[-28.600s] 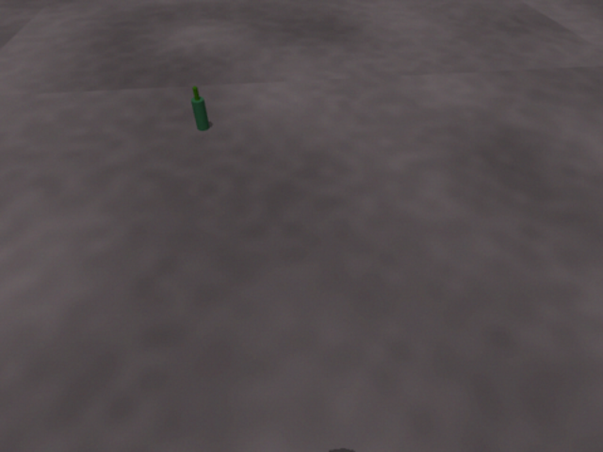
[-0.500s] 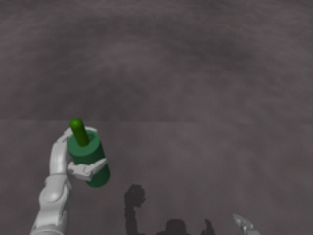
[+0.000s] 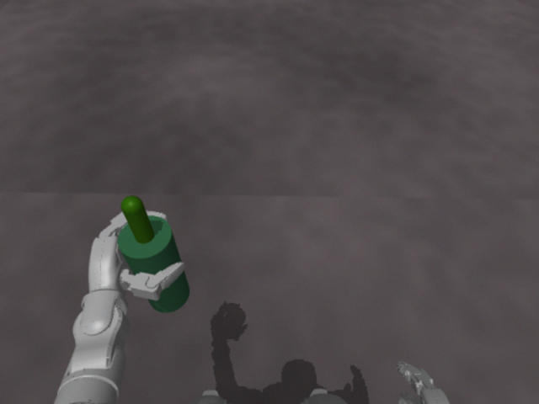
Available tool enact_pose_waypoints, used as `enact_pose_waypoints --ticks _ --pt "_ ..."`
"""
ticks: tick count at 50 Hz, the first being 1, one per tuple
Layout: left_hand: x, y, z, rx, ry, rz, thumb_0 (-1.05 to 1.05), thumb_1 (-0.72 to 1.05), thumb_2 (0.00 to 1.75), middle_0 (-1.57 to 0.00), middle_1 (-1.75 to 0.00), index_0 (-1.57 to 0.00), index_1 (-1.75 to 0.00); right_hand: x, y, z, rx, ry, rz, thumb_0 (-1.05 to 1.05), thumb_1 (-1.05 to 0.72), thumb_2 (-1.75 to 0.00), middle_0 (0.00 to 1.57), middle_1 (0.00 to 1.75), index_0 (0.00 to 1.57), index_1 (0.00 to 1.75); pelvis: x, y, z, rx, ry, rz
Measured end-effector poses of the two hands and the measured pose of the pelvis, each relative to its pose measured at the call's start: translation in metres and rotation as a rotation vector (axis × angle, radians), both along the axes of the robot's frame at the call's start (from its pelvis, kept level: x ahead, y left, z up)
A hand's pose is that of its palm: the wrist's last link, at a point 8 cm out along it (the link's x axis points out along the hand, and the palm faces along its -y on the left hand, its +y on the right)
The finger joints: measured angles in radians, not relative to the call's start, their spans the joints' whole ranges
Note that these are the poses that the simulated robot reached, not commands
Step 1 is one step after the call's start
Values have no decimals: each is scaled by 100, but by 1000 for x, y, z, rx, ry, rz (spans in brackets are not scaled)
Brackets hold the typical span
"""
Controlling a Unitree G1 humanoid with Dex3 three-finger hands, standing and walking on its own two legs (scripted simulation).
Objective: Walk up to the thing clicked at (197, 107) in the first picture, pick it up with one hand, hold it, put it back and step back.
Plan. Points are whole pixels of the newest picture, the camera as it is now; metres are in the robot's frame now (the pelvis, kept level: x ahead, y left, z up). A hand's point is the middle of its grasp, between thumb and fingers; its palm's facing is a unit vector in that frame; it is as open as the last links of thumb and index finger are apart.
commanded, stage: crouch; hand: left
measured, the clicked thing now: (153, 255) +0.35 +0.18 +0.01
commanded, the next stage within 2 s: lower in 1.70 s
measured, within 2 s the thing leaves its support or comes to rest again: neither
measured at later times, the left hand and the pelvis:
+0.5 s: hand (174, 286) +0.40 +0.20 -0.23, palm faces +0.17 -0.98 -0.03, open 9.9 cm; pelvis -0.03 +0.00 -0.19, yaw -2 degrees
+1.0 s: hand (184, 296) +0.44 +0.21 -0.40, palm faces +0.14 -0.99 -0.05, open 9.9 cm; pelvis -0.07 +0.01 -0.34, yaw -5 degrees
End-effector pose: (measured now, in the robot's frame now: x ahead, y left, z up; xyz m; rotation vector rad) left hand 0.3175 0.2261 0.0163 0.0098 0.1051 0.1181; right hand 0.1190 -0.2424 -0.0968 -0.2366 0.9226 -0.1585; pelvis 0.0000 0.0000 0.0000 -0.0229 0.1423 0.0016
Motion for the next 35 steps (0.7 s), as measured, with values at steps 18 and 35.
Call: enact_pose_waypoints --ticks 18,35 --pt "33 8 -193 22 -26 -30 -1 -35 106 -69 -100 -72 -100 -37 -25 -146 -74 218 28 0 -90 -90 20 30 20 30 -17 -1 -141 -20 354 -20" --pt "75 18 -338 15 -4 -5 -1 -36 107 -69 -100 -72 -100 -93 -21 -280 -70 375 42 0 -93 -91 20 30 20 30 -54 2 -269 -34 456 -42"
